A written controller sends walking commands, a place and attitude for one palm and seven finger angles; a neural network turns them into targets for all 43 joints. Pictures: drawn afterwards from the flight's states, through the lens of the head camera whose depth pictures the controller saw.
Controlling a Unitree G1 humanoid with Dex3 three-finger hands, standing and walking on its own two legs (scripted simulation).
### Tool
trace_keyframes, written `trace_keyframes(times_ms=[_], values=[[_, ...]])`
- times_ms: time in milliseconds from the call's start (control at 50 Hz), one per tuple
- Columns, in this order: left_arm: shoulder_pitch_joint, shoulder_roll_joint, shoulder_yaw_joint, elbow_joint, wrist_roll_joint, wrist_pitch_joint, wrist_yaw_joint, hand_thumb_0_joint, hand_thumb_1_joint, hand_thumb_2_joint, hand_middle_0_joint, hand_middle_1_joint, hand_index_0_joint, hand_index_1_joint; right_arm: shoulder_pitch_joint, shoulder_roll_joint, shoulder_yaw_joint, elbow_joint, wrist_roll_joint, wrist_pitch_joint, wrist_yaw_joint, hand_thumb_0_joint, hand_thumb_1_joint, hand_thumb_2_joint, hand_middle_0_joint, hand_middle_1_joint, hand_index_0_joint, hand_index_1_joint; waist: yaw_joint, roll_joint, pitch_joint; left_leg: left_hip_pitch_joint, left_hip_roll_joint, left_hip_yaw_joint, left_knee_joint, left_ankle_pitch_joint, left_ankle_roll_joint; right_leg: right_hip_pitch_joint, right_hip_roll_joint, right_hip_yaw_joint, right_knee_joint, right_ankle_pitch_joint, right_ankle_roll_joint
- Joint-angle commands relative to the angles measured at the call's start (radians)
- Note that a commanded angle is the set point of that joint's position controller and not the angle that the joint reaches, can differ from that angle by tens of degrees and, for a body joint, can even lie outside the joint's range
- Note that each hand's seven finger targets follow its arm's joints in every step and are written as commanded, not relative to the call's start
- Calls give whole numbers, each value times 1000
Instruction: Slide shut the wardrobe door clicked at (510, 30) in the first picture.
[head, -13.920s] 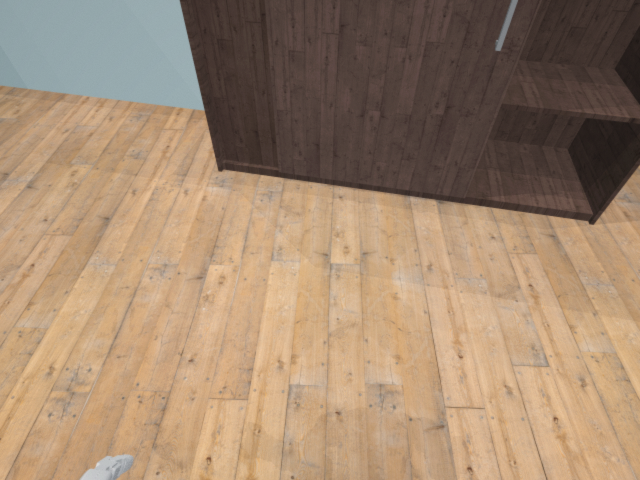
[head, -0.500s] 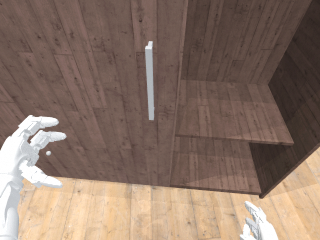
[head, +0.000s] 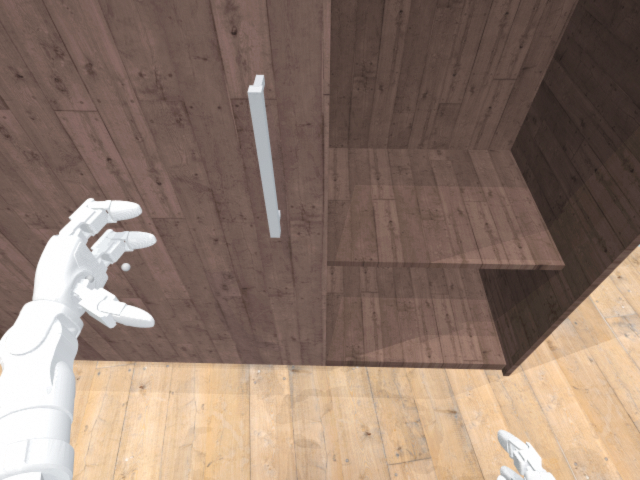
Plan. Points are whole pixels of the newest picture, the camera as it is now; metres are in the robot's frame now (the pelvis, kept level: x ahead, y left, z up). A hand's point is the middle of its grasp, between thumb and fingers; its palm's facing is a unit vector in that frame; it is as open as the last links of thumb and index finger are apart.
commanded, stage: move the hooked fingers beside the handle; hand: left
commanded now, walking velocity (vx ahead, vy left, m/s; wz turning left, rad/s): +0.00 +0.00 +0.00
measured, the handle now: (268, 167) +0.52 +0.10 +0.10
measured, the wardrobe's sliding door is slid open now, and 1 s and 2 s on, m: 0.57 0.57 0.57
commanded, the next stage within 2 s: feel for the door with the fingertips in 1.84 s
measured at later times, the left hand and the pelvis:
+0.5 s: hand (171, 228) +0.41 +0.21 +0.09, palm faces +0.00 -1.00 +0.00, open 14.0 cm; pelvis +0.01 +0.01 +0.00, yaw +0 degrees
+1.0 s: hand (215, 196) +0.47 +0.17 +0.09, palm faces +0.01 -1.00 +0.00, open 13.8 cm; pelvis +0.01 +0.02 -0.01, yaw -1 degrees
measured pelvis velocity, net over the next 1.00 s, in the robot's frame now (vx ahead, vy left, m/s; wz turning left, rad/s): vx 0.01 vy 0.02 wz -0.02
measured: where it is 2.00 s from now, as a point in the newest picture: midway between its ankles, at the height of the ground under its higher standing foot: outside the picture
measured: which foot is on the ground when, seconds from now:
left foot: down 0.00-1.00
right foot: down 0.00-1.00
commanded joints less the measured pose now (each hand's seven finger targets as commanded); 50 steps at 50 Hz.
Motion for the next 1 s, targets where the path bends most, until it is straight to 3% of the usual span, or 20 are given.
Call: trace_keyframes(times_ms=[0, 60, 80, 120, 220, 260, 360, 440, 460, 500, 560, 580, 600, 620, 680, 720, 780, 900, 960, 980], values=[[-301, 259, 88, -207, -9, -57, 34, 0, -500, 300, -300, -1200, -300, -1200, -38, -132, -59, -139, -4, -35, -5, 0, -900, -900, 200, 300, 200, 300, 15, 0, -237, 14, 8, -43, -87, 265, -6, 181, -38, 81, -65, 269, 39], [-366, 280, 93, -242, 2, -98, 56, 0, -500, 300, -300, -1200, -300, -1200, -24, -128, -61, -126, -9, -26, -6, 0, -900, -900, 200, 300, 200, 300, 7, 10, -282, 34, 11, -44, -76, 273, -6, 199, -36, 89, -59, 272, 38], [-413, 241, 50, -246, 5, -111, 56, 0, -500, 300, -300, -1200, -300, -1200, -24, -123, -57, -123, -7, -24, -5, 0, -900, -900, 200, 300, 200, 300, -14, 31, -281, 45, 10, -43, -77, 267, -6, 181, -34, 89, -59, 272, 40], [-440, 241, 54, -224, 9, -131, 65, 0, -500, 300, -300, -1200, -300, -1200, -15, -124, -61, -109, -10, -22, -7, 0, -900, -900, 200, 300, 200, 300, -13, 30, -297, 62, 12, -51, -78, 279, -8, 177, -31, 84, -54, 275, 37], [-485, 189, -8, -77, 22, -102, 66, 0, -500, 300, -300, -1200, -300, -1200, -4, -131, -58, -89, -3, 2, -6, 0, -900, -900, 200, 300, 200, 300, -31, 10, -235, 34, 12, -53, -81, 235, -11, 123, -34, 75, -61, 240, 36], [-500, 221, 14, -4, 33, -87, 77, 0, -500, 300, -300, -1200, -300, -1200, 5, -139, -57, -83, -4, 18, -6, 0, -900, -900, 200, 300, 200, 300, -24, -18, -203, -1, 12, -55, -83, 215, -10, 119, -37, 76, -63, 217, 34], [-608, 213, -3, -8, 53, -119, 116, 0, -500, 300, -300, -1200, -300, -1200, 21, -137, -58, -97, -11, 40, 6, 0, -900, -900, 200, 300, 200, 300, -21, -5, -282, 27, 14, -62, -71, 265, -14, 124, -32, 72, -36, 247, 30], [-660, 182, -28, -56, 66, -177, 144, 0, -500, 300, -300, -1200, -300, -1200, 43, -125, -66, -90, -17, 46, 18, 0, -900, -900, 200, 300, 200, 300, -23, 68, -383, 129, 23, -71, -54, 405, -30, 120, -25, 67, -13, 327, 27], [-627, 192, -17, -24, 73, -176, 155, 0, -500, 300, -300, -1200, -300, -1200, 58, -133, -70, -85, -20, 54, 21, 0, -900, -900, 200, 300, 200, 300, -21, 21, -378, 122, 28, -79, -50, 436, -31, 121, -23, 60, -9, 333, 27], [-666, 125, -75, 13, 77, -169, 161, 0, -500, 300, -300, -1200, -300, -1200, 62, -128, -69, -74, -15, 63, 28, 0, -900, -900, 200, 300, 200, 300, -43, 26, -343, 131, 32, -81, -52, 432, -37, 68, -19, 54, -15, 313, 31], [-702, 126, -75, 145, 94, -143, 183, 0, -500, 300, -300, -1200, -300, -1200, 77, -140, -70, -55, -15, 85, 31, 0, -900, -900, 200, 300, 200, 300, -56, -25, -249, 63, 30, -79, -61, 340, -30, 30, -20, 48, -26, 257, 28], [-749, 138, -74, 134, 102, -146, 192, 0, -500, 300, -300, -1200, -300, -1200, 79, -141, -69, -56, -13, 90, 33, 0, -900, -900, 200, 300, 200, 300, -59, 0, -262, 68, 29, -84, -66, 331, -34, 19, -21, 48, -24, 243, 28], [-775, 93, -112, 129, 108, -149, 200, 0, -500, 300, -300, -1200, -300, -1200, 79, -133, -70, -58, -15, 92, 37, 0, -900, -900, 200, 300, 200, 300, -60, 45, -276, 96, 30, -87, -65, 355, -39, 5, -21, 46, -20, 241, 25], [-784, 81, -112, 130, 110, -154, 211, 0, -500, 300, -300, -1200, -300, -1200, 87, -131, -72, -57, -19, 93, 40, 0, -900, -900, 200, 300, 200, 300, -57, 37, -301, 119, 33, -93, -58, 390, -43, -2, -19, 43, -16, 251, 25], [-829, 135, -68, 107, 120, -194, 244, 0, -500, 300, -300, -1200, -300, -1200, 113, -138, -76, -50, -29, 106, 47, 0, -900, -900, 200, 300, 200, 300, -54, 11, -384, 156, 40, -101, -43, 459, -55, 13, -13, 46, -1, 279, 28], [-898, 105, -88, 117, 124, -224, 260, 0, -500, 300, -300, -1200, -300, -1200, 118, -128, -78, -36, -32, 107, 51, 0, -900, -900, 200, 300, 200, 300, -65, 38, -391, 169, 42, -101, -36, 473, -62, 0, -9, 47, 6, 280, 29], [-927, 135, -60, 214, 147, -241, 283, 0, -500, 300, -300, -1200, -300, -1200, 145, -137, -81, -15, -38, 121, 56, 0, -900, -900, 200, 300, 200, 300, -73, -9, -374, 133, 44, -100, -27, 469, -56, -11, -5, 48, 13, 281, 30], [-959, 111, -76, 329, 176, -251, 286, 0, -500, 300, -300, -1200, -300, -1200, 173, -135, -82, -10, -46, 144, 73, 0, -900, -900, 200, 300, 200, 300, -81, 41, -376, 100, 38, -85, -7, 452, -51, -45, -5, 51, 24, 276, 27], [-1000, 147, -41, 391, 170, -259, 287, 0, -500, 300, -300, -1200, -300, -1200, 193, -141, -81, -8, -50, 156, 71, 0, -900, -900, 200, 300, 200, 300, -95, -51, -346, 11, 31, -78, -5, 367, -31, -15, -2, 56, 25, 276, 29], [-1044, 121, -72, 383, 173, -265, 283, 0, -500, 300, -300, -1200, -300, -1200, 189, -140, -81, -10, -47, 158, 72, 0, -900, -900, 200, 300, 200, 300, -118, -46, -349, 14, 30, -71, -3, 342, -25, -31, -2, 62, 20, 270, 35]])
